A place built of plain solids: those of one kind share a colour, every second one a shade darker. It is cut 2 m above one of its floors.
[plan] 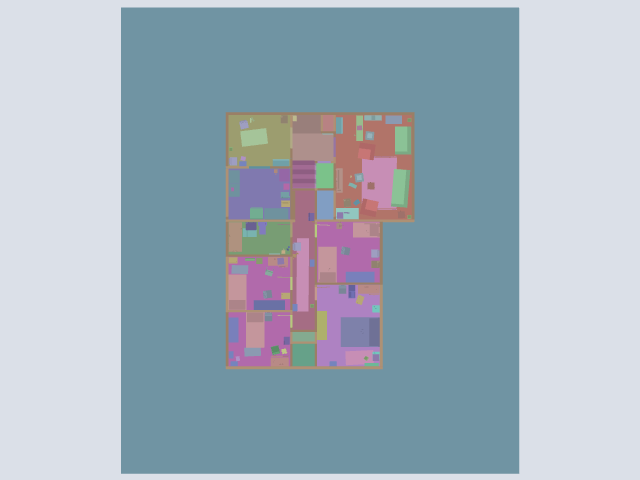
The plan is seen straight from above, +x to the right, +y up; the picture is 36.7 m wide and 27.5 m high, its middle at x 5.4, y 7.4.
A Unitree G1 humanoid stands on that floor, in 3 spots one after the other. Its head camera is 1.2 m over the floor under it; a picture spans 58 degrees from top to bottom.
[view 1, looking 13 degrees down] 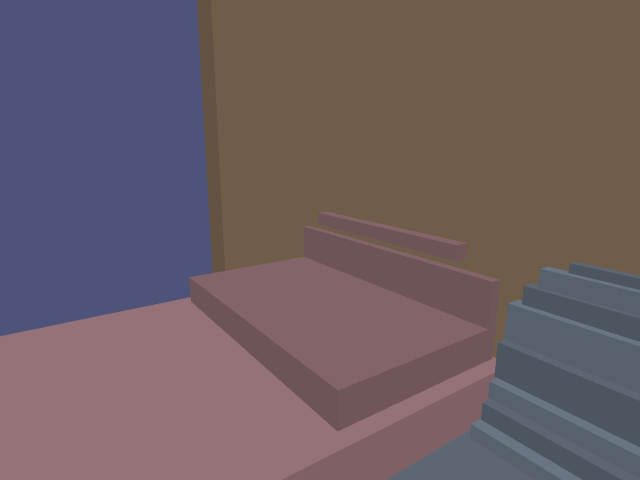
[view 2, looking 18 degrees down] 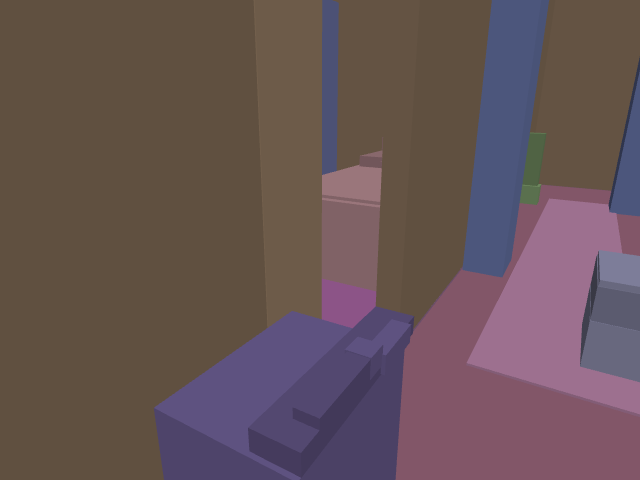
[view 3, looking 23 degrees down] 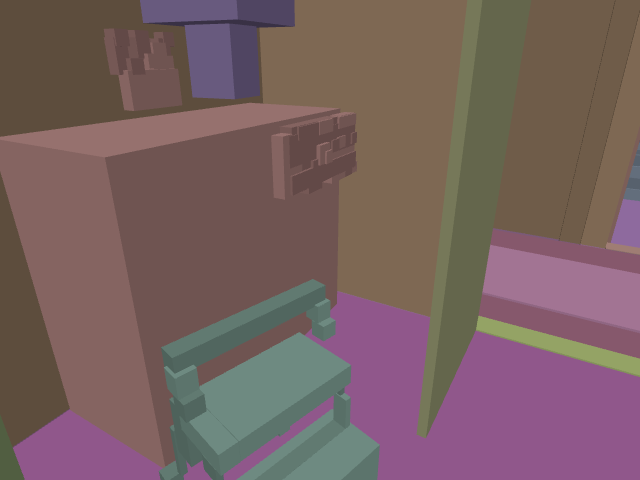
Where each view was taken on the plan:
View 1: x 2.83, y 2.17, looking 145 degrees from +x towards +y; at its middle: child_bed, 1.86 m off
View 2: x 4.46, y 9.37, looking -59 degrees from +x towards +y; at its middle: wall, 1.31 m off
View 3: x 1.82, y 5.03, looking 30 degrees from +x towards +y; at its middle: chest_drawers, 1.96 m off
